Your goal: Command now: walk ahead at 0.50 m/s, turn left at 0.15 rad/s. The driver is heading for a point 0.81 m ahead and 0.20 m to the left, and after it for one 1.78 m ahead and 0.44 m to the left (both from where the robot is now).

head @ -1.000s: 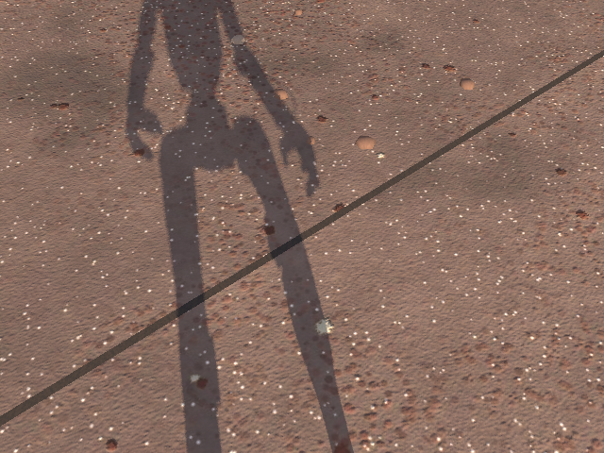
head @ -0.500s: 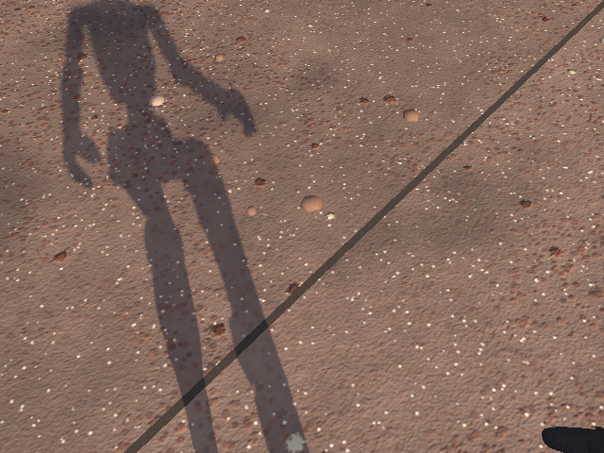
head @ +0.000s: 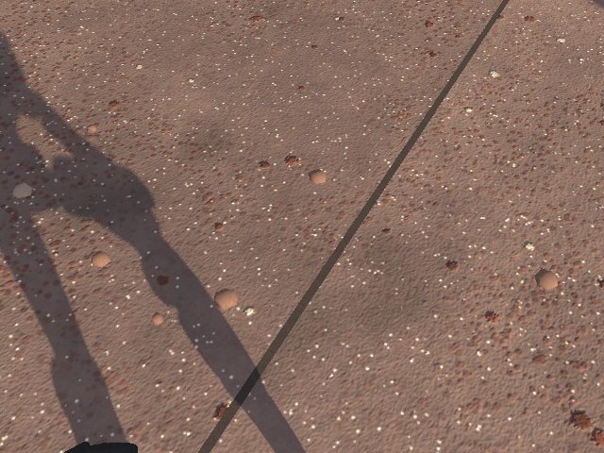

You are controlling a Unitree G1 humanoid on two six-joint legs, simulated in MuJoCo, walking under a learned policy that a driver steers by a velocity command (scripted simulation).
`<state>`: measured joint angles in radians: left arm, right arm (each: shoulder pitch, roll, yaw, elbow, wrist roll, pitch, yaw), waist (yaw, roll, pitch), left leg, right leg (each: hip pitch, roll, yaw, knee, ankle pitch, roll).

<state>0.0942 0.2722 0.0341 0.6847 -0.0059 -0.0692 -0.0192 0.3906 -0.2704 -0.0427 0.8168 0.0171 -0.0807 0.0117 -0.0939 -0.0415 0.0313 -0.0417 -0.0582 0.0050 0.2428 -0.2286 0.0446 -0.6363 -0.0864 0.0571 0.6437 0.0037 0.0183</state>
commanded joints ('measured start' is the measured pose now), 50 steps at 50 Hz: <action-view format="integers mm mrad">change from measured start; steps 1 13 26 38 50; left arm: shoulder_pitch -123 129 179 83 -120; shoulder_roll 59 83 192 164 84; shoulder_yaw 14 41 84 55 20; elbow -100 4 105 15 -23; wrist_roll -7 20 -6 4 -4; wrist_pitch -30 -31 -23 -67 -38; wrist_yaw -14 4 24 21 -9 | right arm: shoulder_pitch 23 -56 -334 -125 -36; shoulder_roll -181 -128 -59 -159 -175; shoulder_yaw -45 -39 -18 -64 -58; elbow -34 -99 -226 -217 -141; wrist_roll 10 12 6 -6 -6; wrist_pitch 2 21 48 21 10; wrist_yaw -10 -19 35 19 -19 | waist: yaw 10 119 162 72 7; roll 111 -74 7 70 129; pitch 27 -66 58 -107 -3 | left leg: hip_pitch -55 -638 -619 26 -136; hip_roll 257 181 172 272 204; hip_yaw -172 -117 -9 -441 -219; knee -51 943 441 33 -30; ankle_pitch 263 -96 229 101 149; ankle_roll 150 -40 -18 242 175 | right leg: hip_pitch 85 585 627 -71 94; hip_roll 45 -192 -193 -29 24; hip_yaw -19 210 -186 28 -23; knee -98 -421 -498 533 -61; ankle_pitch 57 -156 65 -350 156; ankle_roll -3 -207 -174 -26 28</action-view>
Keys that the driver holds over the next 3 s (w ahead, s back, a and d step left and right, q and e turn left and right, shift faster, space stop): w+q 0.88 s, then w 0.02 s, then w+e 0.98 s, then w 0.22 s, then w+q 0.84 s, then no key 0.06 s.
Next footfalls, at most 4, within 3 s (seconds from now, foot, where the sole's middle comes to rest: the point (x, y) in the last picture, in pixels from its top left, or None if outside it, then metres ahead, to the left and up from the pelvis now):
0.14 right None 0.26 -0.14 -0.78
0.64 left None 0.47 0.18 -0.78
1.16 right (227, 313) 0.82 0.13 -0.78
1.68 left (121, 255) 1.03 0.41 -0.78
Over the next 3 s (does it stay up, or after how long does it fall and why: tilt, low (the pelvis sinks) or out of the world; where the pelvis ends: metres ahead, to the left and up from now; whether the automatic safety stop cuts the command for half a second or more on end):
stays up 1.58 0.36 0.00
